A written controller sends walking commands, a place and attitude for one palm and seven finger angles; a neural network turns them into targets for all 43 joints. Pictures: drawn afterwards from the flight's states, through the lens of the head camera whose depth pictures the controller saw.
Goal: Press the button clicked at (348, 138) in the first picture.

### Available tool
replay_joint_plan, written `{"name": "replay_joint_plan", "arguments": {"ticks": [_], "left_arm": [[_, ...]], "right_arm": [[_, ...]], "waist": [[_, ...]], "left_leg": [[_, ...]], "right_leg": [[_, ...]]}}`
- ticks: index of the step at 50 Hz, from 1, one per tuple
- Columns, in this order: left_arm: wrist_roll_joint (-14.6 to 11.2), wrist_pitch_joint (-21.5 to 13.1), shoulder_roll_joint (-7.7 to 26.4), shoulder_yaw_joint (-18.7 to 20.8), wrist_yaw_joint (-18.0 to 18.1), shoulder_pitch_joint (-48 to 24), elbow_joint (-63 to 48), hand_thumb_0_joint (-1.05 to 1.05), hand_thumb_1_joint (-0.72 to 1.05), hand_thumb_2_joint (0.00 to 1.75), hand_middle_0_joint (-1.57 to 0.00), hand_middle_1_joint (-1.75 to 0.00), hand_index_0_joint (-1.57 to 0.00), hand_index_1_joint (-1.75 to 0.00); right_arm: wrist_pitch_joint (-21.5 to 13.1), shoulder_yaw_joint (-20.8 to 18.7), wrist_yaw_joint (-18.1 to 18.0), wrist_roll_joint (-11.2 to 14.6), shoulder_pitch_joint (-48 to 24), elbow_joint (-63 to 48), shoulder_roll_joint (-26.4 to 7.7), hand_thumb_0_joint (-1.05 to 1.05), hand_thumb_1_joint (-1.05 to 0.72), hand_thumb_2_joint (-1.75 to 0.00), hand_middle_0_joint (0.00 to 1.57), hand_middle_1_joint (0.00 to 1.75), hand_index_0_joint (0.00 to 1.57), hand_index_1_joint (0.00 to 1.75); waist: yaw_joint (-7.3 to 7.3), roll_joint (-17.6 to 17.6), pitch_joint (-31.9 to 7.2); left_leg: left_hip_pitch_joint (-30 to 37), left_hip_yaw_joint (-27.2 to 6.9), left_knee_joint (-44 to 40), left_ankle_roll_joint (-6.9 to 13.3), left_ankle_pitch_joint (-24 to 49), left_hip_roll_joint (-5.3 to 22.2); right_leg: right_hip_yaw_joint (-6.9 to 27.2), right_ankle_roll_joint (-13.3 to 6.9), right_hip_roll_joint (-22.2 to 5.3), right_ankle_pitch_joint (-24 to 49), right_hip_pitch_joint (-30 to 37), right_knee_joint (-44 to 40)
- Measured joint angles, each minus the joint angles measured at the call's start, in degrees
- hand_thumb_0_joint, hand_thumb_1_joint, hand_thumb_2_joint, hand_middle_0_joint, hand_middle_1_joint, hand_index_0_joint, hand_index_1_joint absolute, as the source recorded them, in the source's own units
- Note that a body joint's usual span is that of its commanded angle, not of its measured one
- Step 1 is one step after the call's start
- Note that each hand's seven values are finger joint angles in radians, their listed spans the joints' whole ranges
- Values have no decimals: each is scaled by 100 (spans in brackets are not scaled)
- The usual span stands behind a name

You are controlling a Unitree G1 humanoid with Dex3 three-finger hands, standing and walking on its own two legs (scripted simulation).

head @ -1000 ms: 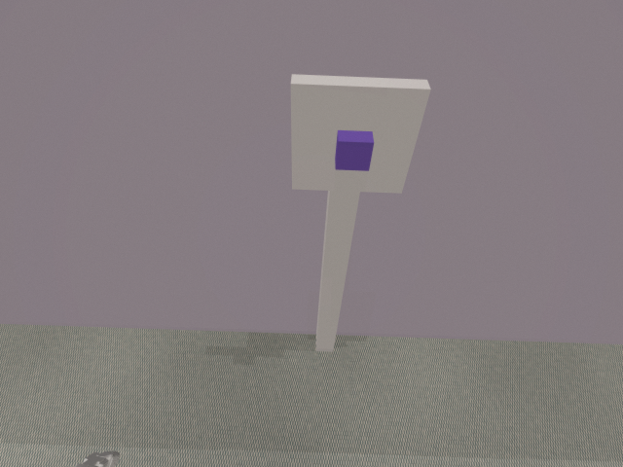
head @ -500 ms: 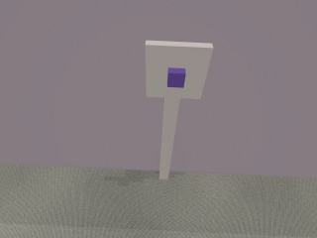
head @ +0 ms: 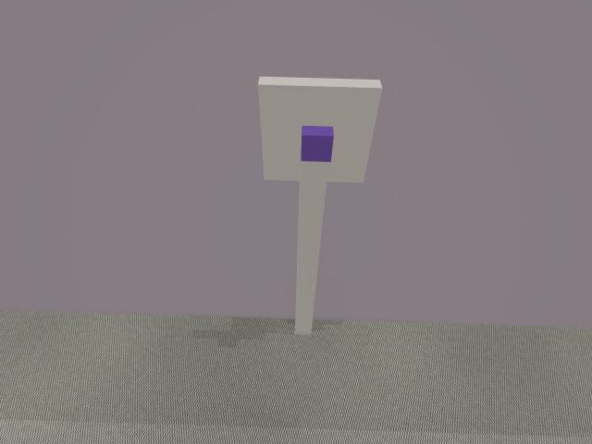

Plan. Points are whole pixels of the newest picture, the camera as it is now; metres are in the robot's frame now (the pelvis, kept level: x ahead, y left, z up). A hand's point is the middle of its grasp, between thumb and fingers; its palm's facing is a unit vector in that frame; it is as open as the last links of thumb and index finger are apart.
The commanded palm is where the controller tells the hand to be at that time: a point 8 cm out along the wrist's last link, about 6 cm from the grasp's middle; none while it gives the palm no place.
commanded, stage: look at it before walking up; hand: left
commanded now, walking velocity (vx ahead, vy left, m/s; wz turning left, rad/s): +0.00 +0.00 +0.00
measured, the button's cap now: (316, 142) +0.60 +0.00 +0.10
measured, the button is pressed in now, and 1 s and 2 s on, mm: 0 0 0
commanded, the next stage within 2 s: walk to a spot facing it in 0.44 s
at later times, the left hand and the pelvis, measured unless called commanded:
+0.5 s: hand out of the picture +0.07 +0.24 -0.16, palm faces -0.03 -0.95 -0.32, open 7.4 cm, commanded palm none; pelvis +0.00 +0.00 +0.00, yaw +0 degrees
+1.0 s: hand out of the picture +0.05 +0.17 -0.18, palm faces -0.13 -0.95 -0.27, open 7.4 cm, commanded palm none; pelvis -0.02 -0.03 -0.03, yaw -11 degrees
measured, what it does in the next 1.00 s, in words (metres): stands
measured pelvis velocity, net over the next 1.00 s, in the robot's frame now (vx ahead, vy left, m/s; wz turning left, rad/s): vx -0.02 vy -0.03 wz -0.19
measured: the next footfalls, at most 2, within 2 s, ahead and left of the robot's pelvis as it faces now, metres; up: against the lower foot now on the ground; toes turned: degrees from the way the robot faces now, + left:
left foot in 1.30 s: +0.03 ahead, +0.11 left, +0.00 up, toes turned -6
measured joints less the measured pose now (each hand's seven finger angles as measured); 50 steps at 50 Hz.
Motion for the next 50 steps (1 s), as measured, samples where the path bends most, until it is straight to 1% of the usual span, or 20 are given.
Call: {"name": "replay_joint_plan", "arguments": {"ticks": [28, 33, 40, 41, 42, 44, 45, 46, 47, 48, 49, 50], "left_arm": [[0, -2, 31, 25, -4, 68, 53, 0, 90, 90, -21, -30, -20, -30], [-3, 86, -3, 72, 33, 124, -26, 0, 90, 90, -20, -30, -20, -30], [28, 318, -227, 181, 2, 397, -405, 0, 90, 90, -20, -30, -20, -30], [30, 339, -258, 198, -13, 429, -467, 0, 90, 90, -20, -30, -20, -30], [34, 359, -289, 217, -28, 461, -529, 0, 90, 90, -20, -30, -20, -30], [40, 398, -380, 265, -56, 530, -633, 0, 90, 90, -20, -30, -20, -30], [42, 400, -437, 285, -73, 570, -681, 0, 90, 90, -20, -30, -20, -30], [50, 375, -489, 297, -90, 627, -737, 0, 90, 90, -20, -30, -20, -30], [74, 328, -553, 306, -89, 663, -773, 0, 90, 90, -20, -30, -20, -30], [77, 285, -613, 298, -71, 689, -806, 0, 90, 90, -20, -30, -20, -30], [73, 254, -675, 287, -42, 713, -828, 0, 90, 90, -20, -30, -20, -30], [71, 237, -737, 277, -12, 735, -835, 0, 90, 90, -20, -30, -20, -30]], "right_arm": [[1, 8, -20, 1, -10, 14, -13, 0, -91, -89, 20, 30, 21, 30], [31, -20, -78, -9, -41, -86, 44, 0, -91, -89, 20, 30, 21, 30], [144, -135, -128, -18, 47, -600, 400, 0, -91, -89, 20, 30, 21, 30], [157, -151, -125, -19, 70, -662, 453, 0, -91, -89, 20, 30, 21, 30], [165, -167, -120, -21, 89, -713, 501, 0, -91, -89, 20, 30, 21, 30], [181, -201, -111, -33, 123, -788, 568, 0, -91, -89, 20, 30, 21, 30], [195, -219, -109, -42, 144, -818, 580, 0, -91, -89, 20, 30, 21, 30], [214, -236, -103, -44, 170, -847, 578, 0, -91, -89, 20, 30, 21, 30], [248, -264, -99, -35, 178, -865, 567, 0, -91, -89, 20, 30, 21, 30], [293, -291, -105, -25, 182, -872, 561, 0, -91, -89, 20, 30, 21, 30], [340, -309, -115, -14, 185, -862, 557, 0, -91, -89, 20, 30, 21, 30], [370, -325, -118, -6, 185, -838, 552, 0, -91, -89, 20, 30, 21, 30]], "waist": [[20, -23, 51], [90, -23, 52], [120, -103, 172], [131, -130, 205], [153, -157, 247], [194, -147, 337], [211, -100, 375], [227, -35, 390], [212, 75, 412], [181, 149, 429], [166, 191, 436], [160, 222, 438]], "left_leg": [[36, -24, -80, -41, 21, 52], [-24, 103, 64, -52, -70, 93], [-341, 511, 743, -64, -448, 204], [-383, 580, 850, -67, -504, 214], [-408, 662, 956, -71, -564, 227], [-430, 818, 1179, -97, -697, 294], [-454, 874, 1328, -126, -781, 357], [-526, 910, 1548, -168, -897, 442], [-694, 868, 1917, -178, -1023, 560], [-933, 677, 2411, -187, -1299, 559], [-1172, 440, 2916, -178, -1493, 479], [-1383, 240, 3368, -159, -1503, 393]], "right_leg": [[-25, -37, 50, 47, 64, -133], [99, -37, 94, -2, -64, 36], [493, -51, 240, -321, -657, 948], [497, -59, 242, -366, -779, 1157], [431, -51, 218, -485, -908, 1440], [171, -16, 135, -963, -1078, 1990], [36, -11, 98, -1044, -1066, 2055], [-69, -43, 87, -875, -998, 1920], [-136, -176, 172, -817, -1017, 1932], [-184, -292, 231, -830, -1049, 1967], [-209, -371, 268, -827, -1046, 1923], [-218, -420, 299, -779, -1008, 1796]]}}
